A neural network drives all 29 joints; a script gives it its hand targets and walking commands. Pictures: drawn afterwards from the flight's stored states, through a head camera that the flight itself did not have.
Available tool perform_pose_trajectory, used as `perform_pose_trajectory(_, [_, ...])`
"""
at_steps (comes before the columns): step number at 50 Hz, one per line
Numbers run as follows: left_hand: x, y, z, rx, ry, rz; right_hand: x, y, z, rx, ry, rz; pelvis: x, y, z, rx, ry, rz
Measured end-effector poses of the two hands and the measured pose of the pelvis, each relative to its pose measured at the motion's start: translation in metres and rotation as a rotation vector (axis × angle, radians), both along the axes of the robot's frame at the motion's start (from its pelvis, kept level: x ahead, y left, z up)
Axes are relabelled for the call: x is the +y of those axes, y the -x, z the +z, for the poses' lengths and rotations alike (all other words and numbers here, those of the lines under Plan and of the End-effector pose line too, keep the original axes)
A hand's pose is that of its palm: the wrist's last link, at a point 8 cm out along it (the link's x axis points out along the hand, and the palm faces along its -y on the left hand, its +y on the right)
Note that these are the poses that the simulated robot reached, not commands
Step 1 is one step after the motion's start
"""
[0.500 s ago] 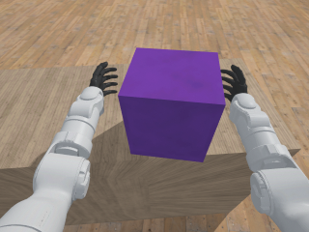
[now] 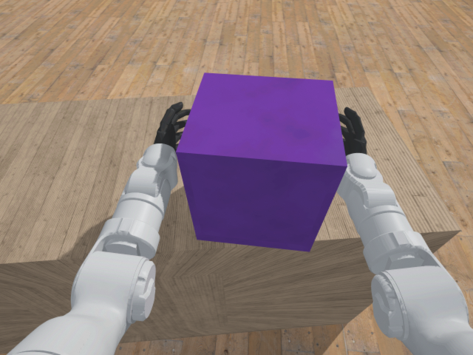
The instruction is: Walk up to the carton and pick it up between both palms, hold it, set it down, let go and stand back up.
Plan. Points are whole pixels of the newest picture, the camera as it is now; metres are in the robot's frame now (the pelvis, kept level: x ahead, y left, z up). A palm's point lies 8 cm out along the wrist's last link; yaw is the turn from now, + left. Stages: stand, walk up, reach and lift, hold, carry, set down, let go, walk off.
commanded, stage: reach and lift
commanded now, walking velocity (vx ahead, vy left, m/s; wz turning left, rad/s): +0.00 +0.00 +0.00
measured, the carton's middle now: (259, 166) +0.41 -0.04 +0.10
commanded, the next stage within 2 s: none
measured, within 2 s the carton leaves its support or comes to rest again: leaves its support in 1.78 s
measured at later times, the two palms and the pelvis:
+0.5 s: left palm (171, 145) +0.44 +0.12 +0.13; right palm (349, 156) +0.40 -0.19 +0.12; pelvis +0.00 +0.00 +0.00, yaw -1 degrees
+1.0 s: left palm (165, 150) +0.42 +0.12 +0.13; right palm (348, 162) +0.38 -0.18 +0.12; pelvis +0.02 +0.00 +0.00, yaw +1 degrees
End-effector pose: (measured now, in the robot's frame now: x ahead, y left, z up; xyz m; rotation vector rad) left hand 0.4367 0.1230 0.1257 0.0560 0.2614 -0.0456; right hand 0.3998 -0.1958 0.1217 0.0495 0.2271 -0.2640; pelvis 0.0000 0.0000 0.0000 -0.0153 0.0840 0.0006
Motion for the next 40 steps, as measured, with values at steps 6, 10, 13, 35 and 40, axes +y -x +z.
perform_pose_trajectory(6, [-0.01, 0.001, -0.002, -0.002, 0.016, -0.003, 0.002, 0.002, 0.0, -0.013, 0.002, -0.022, 0.001, 0.0, 0.001, -0.008, -0.003, -0.009])
perform_pose_trajectory(10, [-0.009, 0.002, -0.001, -0.01, -0.001, 0.005, 0.003, 0.002, -0.001, -0.02, -0.01, -0.032, 0.002, 0.001, 0.001, -0.015, -0.005, -0.013])
perform_pose_trajectory(13, [-0.009, 0.002, 0.0, -0.014, -0.002, 0.01, 0.004, 0.002, -0.001, -0.021, -0.007, -0.033, 0.003, 0.001, 0.001, -0.017, -0.005, -0.015])
perform_pose_trajectory(35, [-0.008, 0.004, 0.003, -0.06, -0.005, -0.023, 0.007, 0.009, 0.002, -0.083, 0.051, -0.031, 0.006, -0.01, 0.005, -0.102, -0.01, 0.0])
perform_pose_trajectory(40, [-0.006, 0.009, 0.005, -0.083, -0.009, -0.029, 0.008, 0.016, 0.005, -0.114, 0.069, -0.029, 0.007, -0.017, 0.005, -0.146, -0.008, 0.01])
